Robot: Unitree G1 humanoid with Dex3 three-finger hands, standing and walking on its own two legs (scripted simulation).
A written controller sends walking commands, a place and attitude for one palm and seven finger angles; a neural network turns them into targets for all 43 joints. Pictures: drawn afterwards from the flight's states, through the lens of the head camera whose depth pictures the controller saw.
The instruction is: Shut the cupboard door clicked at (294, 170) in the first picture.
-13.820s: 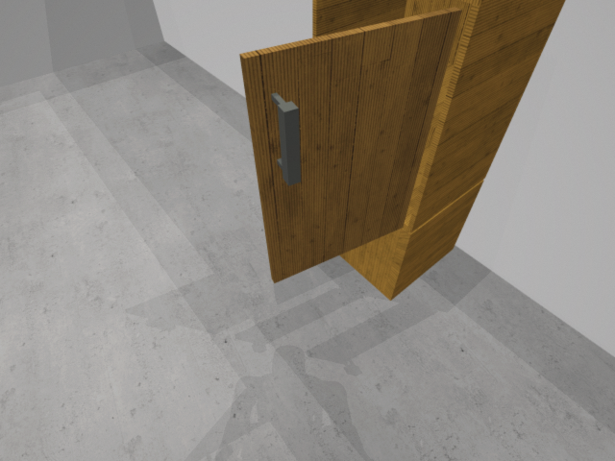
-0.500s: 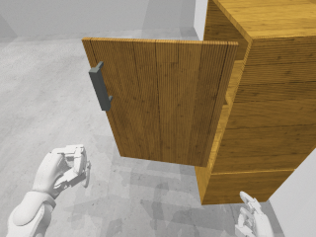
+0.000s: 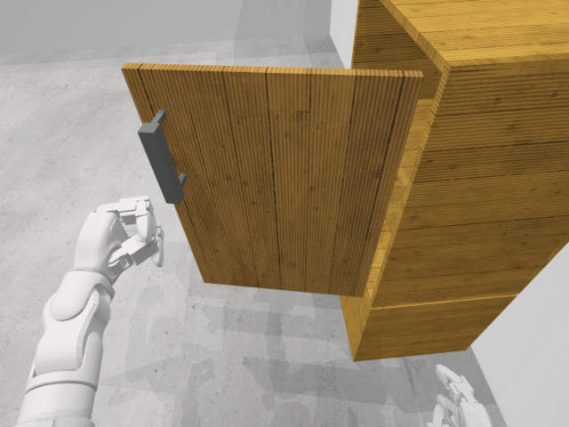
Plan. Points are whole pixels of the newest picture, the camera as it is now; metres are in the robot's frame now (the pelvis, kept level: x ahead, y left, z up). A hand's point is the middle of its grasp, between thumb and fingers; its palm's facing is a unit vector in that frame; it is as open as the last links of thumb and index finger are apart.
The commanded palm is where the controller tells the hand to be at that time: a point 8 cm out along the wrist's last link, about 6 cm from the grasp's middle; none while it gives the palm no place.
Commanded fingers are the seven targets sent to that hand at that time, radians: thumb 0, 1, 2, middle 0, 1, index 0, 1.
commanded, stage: bring the fist close to the handle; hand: left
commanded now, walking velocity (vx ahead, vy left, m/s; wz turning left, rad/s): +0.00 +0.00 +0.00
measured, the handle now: (168, 158) +0.50 +0.22 +0.12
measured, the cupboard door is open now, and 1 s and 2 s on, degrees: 78 78 65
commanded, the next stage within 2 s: push the door shut along its arc in 0.84 s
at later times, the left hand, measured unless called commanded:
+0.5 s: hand (161, 194) +0.40 +0.21 +0.13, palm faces -0.02 -1.00 -0.03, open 3.1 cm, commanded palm +0.37 +0.26 +0.12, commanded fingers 0.00 0.90 0.90 -1.30 -1.50 -1.30 -1.50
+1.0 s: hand (158, 195) +0.40 +0.21 +0.13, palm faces -0.05 -1.00 -0.01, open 3.1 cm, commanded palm +0.38 +0.26 +0.12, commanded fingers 0.00 0.90 0.90 -1.30 -1.50 -1.30 -1.50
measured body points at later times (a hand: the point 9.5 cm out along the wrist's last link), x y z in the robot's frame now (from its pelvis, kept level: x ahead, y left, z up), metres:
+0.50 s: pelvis +0.00 +0.00 +0.00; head +0.03 -0.01 +0.45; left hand +0.40 +0.26 +0.13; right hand +0.10 -0.26 -0.11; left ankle -0.02 +0.12 -0.73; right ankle -0.01 -0.11 -0.73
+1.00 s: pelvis -0.01 +0.01 +0.00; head +0.01 +0.00 +0.45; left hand +0.40 +0.26 +0.13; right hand +0.09 -0.25 -0.11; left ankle -0.02 +0.12 -0.73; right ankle -0.01 -0.11 -0.73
